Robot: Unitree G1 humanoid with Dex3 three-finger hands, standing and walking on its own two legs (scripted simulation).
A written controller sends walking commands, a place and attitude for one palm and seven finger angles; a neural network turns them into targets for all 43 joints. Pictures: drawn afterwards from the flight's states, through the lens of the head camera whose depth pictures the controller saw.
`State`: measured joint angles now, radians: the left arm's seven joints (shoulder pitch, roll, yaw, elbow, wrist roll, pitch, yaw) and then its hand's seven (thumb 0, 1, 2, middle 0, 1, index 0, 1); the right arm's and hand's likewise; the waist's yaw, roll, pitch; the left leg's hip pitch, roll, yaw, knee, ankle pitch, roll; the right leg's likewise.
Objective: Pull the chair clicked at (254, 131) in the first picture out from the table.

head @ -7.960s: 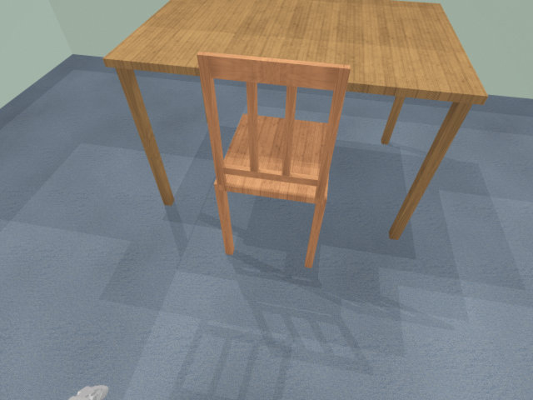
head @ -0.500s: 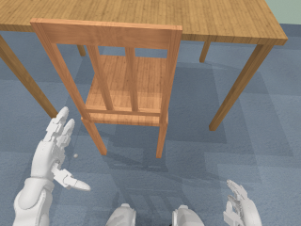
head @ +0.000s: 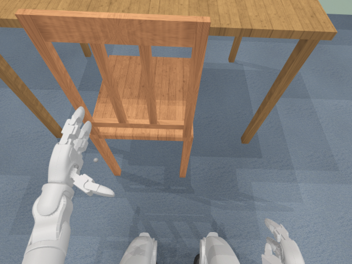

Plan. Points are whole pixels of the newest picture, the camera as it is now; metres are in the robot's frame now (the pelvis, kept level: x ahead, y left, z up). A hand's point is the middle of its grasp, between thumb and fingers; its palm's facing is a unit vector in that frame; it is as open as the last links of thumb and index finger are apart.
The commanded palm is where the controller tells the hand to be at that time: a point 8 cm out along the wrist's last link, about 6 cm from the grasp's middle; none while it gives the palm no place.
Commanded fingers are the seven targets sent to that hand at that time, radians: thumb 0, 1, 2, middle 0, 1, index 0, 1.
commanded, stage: aim the fingers beside a spindle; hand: left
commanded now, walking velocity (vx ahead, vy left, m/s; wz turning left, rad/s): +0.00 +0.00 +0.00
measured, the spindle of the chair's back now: (112, 90) +0.54 +0.19 +0.01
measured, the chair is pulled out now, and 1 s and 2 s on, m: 0.00 0.00 0.00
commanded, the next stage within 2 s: push the fingers through the gap in 1.20 s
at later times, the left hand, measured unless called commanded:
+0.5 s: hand (106, 143) +0.38 +0.18 +0.01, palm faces +0.00 -1.00 -0.04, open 16.9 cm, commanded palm +0.36 +0.23 +0.01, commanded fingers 0.00 -0.50 0.30 -0.06 -0.08 -0.06 -0.08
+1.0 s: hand (109, 139) +0.40 +0.18 +0.00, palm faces +0.02 -1.00 -0.05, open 16.9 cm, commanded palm +0.37 +0.22 +0.00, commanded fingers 0.00 -0.50 0.30 -0.06 -0.08 -0.06 -0.08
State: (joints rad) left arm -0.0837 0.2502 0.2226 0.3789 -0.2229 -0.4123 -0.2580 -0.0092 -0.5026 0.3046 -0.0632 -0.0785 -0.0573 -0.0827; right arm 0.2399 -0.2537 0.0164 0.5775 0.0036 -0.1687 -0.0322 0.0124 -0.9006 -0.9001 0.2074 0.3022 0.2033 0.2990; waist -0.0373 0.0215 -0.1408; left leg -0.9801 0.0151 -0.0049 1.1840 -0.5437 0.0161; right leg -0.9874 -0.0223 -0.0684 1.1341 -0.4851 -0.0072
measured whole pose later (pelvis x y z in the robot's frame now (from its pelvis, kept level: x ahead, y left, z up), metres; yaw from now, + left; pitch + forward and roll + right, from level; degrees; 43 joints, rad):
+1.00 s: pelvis -0.01 +0.00 -0.02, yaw -1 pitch +24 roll -2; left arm -0.40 0.28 0.27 0.70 -0.15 -0.50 -0.18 -0.01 -0.50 0.30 -0.06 -0.08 -0.06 -0.08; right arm 0.27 -0.25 0.02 0.60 -0.01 -0.05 0.00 0.01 -0.90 -0.90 0.21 0.30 0.20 0.30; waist -0.08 0.02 -0.14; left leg -1.12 0.02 0.01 1.27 -0.56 0.02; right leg -1.13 -0.02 -0.05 1.21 -0.49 0.00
